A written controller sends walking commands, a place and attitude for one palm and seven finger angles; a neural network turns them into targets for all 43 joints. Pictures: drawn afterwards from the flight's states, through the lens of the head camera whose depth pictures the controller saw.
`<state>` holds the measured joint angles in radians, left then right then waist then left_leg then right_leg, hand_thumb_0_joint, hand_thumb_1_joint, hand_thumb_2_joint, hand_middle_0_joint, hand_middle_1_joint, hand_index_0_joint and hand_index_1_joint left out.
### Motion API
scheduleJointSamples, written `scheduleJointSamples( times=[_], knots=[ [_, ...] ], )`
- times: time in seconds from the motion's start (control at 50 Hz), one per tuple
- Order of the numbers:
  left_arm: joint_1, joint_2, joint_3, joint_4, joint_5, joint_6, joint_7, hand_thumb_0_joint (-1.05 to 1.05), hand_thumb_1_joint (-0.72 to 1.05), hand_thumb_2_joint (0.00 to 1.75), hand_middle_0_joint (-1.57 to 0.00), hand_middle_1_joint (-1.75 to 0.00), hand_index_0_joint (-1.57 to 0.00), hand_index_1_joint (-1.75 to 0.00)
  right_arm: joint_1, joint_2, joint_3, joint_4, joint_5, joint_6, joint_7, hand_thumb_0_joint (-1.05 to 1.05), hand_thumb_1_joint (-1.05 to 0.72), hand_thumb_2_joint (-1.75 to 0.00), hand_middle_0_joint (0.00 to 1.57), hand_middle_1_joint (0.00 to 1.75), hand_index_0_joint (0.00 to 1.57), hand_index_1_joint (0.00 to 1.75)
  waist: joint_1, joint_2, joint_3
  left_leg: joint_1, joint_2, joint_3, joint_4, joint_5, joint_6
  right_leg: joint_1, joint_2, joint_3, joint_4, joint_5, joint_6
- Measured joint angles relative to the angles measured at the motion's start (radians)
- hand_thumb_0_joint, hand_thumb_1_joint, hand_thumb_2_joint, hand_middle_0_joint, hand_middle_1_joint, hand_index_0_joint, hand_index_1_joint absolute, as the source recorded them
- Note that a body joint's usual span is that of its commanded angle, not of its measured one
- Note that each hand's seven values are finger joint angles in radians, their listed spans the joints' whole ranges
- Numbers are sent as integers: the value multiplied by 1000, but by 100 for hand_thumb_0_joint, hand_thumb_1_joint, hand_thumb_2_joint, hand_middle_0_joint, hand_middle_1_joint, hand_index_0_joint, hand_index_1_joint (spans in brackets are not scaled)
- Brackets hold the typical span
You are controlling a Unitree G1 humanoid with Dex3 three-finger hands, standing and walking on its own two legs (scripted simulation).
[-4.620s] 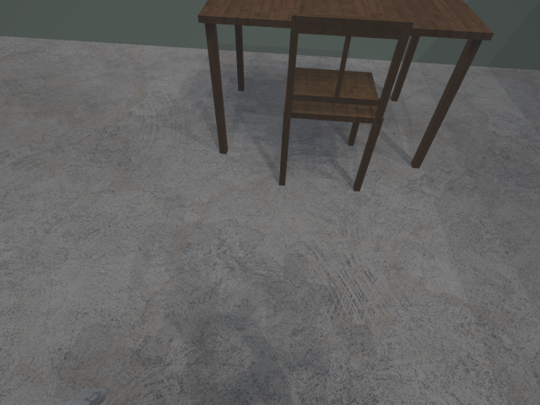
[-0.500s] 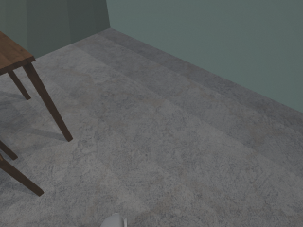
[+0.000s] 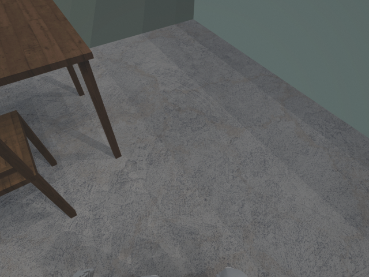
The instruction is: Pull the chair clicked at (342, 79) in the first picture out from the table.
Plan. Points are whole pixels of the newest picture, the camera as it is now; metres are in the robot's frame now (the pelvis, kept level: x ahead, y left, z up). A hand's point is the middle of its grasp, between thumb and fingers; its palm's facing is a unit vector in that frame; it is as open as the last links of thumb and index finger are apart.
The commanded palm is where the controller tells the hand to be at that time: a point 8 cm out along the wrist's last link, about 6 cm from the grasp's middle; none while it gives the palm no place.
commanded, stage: turn to face it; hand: left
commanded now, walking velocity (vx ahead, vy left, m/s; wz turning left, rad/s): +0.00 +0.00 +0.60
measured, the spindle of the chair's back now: out of the picture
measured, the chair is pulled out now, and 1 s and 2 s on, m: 0.00 0.00 0.00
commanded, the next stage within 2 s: take the last steps up to it in 0.98 s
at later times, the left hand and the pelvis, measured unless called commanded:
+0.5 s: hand out of the picture -0.01 +0.15 -0.15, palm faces +0.35 -0.90 -0.26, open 7.4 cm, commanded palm none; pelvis +0.02 -0.05 +0.00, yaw +20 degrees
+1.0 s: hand out of the picture +0.00 +0.18 -0.16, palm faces +0.51 -0.82 -0.26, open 7.4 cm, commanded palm none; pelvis +0.02 -0.04 +0.00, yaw +30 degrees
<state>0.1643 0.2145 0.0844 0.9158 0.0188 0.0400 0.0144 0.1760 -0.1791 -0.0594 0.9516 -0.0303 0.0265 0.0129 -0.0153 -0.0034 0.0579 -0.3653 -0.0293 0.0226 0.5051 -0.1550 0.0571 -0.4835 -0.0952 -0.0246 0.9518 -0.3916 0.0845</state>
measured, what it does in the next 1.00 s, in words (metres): steps on the spot, turning left: right foot, then left foot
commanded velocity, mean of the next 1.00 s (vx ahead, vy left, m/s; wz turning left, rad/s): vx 0.00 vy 0.00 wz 0.44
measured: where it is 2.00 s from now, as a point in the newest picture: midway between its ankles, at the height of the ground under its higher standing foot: outside the picture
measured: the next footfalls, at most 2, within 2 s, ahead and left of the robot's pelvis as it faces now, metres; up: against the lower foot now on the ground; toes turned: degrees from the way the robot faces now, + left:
right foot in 0.12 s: +0.06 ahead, -0.15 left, +0.00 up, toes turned +1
left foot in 0.58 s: +0.00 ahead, +0.08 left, +0.00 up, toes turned +30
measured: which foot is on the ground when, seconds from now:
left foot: down 0.00-0.12, up 0.14-0.56, down 0.58-1.00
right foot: up 0.00-0.10, down 0.12-0.58, up 0.60-1.00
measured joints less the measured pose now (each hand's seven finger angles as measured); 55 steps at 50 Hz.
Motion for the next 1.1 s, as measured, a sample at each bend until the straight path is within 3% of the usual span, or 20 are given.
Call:
scheduleJointSamples(
  times=[0.08, 0.12, 0.18, 0.24, 0.3, 0.44, 0.54, 0.58, 0.6, 0.64, 0.7, 0.76, 0.9, 0.96, 1.0, 1.06, 1.1],
  knots=[
    [-17, -4, -6, -32, -5, -2, 2, 1, 91, 90, -20, -30, -19, -29, 8, -18, -15, -15, -3, 10, 1, 1, -91, -90, 20, 30, 21, 30, -17, 22, -9, -13, -10, -48, 17, -8, -25, 87, 39, -6, -172, -11, -7],
    [-15, -7, -14, -51, -7, -14, 3, 1, 91, 90, -20, -30, -19, -29, 16, -31, -24, -23, 2, 17, 2, 1, -91, -90, 20, 30, 21, 30, -18, 29, -15, -32, -20, -73, 53, -23, -44, 165, 54, -16, -335, 66, -21],
    [-8, -28, -32, -64, 2, -28, 5, 1, 91, 90, -20, -30, -20, -29, 25, -59, -43, -22, 5, 32, 2, 1, -91, -90, 20, 30, 20, 30, -19, 56, -11, -102, -23, -79, 280, -223, -74, 193, 51, -67, -346, 82, -91],
    [14, -40, -43, -67, 2, -27, 9, 1, 91, 90, -20, -30, -20, -29, 28, -79, -50, -20, 1, 47, 8, 1, -91, -90, 20, 30, 20, 30, -18, 46, -9, -167, -9, -39, 561, -252, -101, 235, 23, -104, -384, 72, -106],
    [28, -46, -51, -59, 3, -31, 8, 1, 90, 90, -20, -30, -20, -29, 22, -90, -49, -21, 1, 50, 13, 1, -91, -90, 20, 30, 20, 30, -20, 33, 6, -177, 26, -15, 659, -225, -126, 268, -2, -142, -420, 82, -107],
    [68, -38, -57, -38, 8, -28, 3, 1, 91, 90, -20, -30, -20, -30, -29, -94, -32, -13, 5, 67, 18, 1, -91, -90, 20, 30, 20, 30, 6, 6, 42, -95, 73, 15, 503, -255, -141, 287, -51, -228, -424, 72, -98],
    [102, -1, -42, -12, 11, -16, 1, 1, 90, 90, -20, -30, -20, -30, -84, -81, -11, -29, 10, 55, 20, 1, -91, -90, 20, 30, 20, 30, 41, -17, 57, 9, 68, 66, 268, -261, -115, 268, -81, -279, -369, 41, -75],
    [123, 19, -32, 0, 5, -11, -1, 1, 90, 90, -20, -30, -20, -30, -96, -78, -2, -46, 9, 39, 21, 1, -91, -90, 20, 30, 20, 30, 48, -25, 49, 79, 61, 92, 113, -159, -96, 248, -97, -296, -312, 11, -59],
    [129, 32, -26, 6, 1, -6, -3, 1, 90, 90, -20, -30, -20, -30, -102, -74, -1, -54, 7, 27, 20, 1, -91, -90, 20, 30, 20, 30, 50, -36, 47, 88, 52, 96, 88, -156, -58, 218, -110, -277, -246, -9, -47],
    [121, 57, -18, 24, 0, 19, 2, 1, 91, 90, -20, -30, -20, -29, -113, -60, 7, -63, 11, 8, 16, 1, -91, -90, 20, 30, 20, 30, 60, -58, 56, 80, 40, 93, 123, -187, -24, 141, -98, -172, -65, -128, -23],
    [98, 69, -11, 42, -3, 36, 5, 1, 91, 90, -20, -30, -20, -29, -104, -46, 17, -65, 10, -1, 1, 1, -91, -90, 20, 30, 20, 30, 57, -50, 50, 103, 42, 64, 91, -177, -21, 56, -55, -79, 121, -126, -4],
    [75, 68, -11, 32, -4, 30, -2, 1, 91, 90, -20, -30, -19, -29, -89, -36, 23, -54, 10, 0, -5, 0, -91, -90, 20, 30, 20, 30, 56, -41, 41, 134, 35, 40, 26, -138, -20, 16, -40, -42, 154, -49, 7],
    [31, 35, -26, 5, -6, 22, -2, 1, 91, 90, -20, -30, -19, -29, -43, -17, 25, -29, 6, 7, -4, 1, -91, -90, 20, 30, 21, 30, 30, -20, 21, 157, 21, 1, -30, -101, -27, 61, -3, -25, -34, -25, 7],
    [17, 13, -35, -2, -9, 13, -1, 1, 91, 90, -20, -30, -19, -29, -21, -16, 20, -15, 2, 13, -5, 1, -91, -90, 20, 30, 21, 30, 15, -6, 16, 145, 15, -12, -10, -107, -38, 121, 23, -31, -163, -16, -4],
    [16, -1, -43, -8, -10, -1, -1, 1, 91, 90, -20, -30, -19, -29, -4, -20, 15, -3, 5, 17, -6, 1, -91, -90, 20, 30, 21, 30, 8, 4, 10, 127, 10, -20, 23, -122, -51, 187, 38, -42, -307, 67, -12],
    [16, -33, -58, -4, -2, -29, 2, 1, 91, 90, -20, -30, -20, -29, 16, -36, 1, 17, 13, 28, -8, 1, -91, -90, 20, 30, 21, 30, -3, 42, 11, 61, 7, -48, 183, -261, -70, 218, 49, -75, -359, 86, -95],
    [25, -48, -65, -4, -1, -33, 3, 1, 91, 90, -20, -30, -20, -29, 29, -41, -7, 33, 13, 44, -9, 1, -91, -90, 20, 30, 20, 30, -4, 46, 7, 1, -4, -55, 365, -326, -77, 231, 40, -92, -372, 85, -114]
  ],
)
